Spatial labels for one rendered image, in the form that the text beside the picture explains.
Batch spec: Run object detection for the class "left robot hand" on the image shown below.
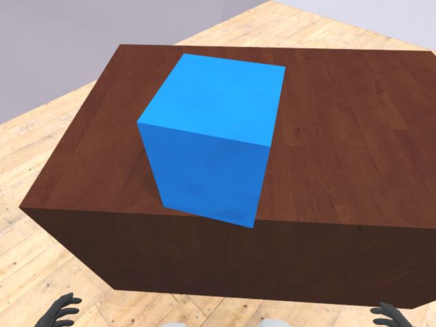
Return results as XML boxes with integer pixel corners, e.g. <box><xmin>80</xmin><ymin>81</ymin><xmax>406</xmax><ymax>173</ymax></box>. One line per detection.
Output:
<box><xmin>34</xmin><ymin>292</ymin><xmax>82</xmax><ymax>327</ymax></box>

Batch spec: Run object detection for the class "right robot hand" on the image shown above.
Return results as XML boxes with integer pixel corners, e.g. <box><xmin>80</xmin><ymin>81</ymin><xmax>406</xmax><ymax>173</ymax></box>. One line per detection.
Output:
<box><xmin>370</xmin><ymin>302</ymin><xmax>413</xmax><ymax>327</ymax></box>

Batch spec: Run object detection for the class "pedestal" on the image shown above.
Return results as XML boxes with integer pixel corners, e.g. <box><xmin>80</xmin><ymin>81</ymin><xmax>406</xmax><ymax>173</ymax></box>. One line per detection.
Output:
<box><xmin>19</xmin><ymin>44</ymin><xmax>436</xmax><ymax>309</ymax></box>

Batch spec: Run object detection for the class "carton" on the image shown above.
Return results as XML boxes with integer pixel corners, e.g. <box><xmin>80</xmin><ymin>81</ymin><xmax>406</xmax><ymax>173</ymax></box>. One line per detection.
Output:
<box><xmin>137</xmin><ymin>54</ymin><xmax>285</xmax><ymax>228</ymax></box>

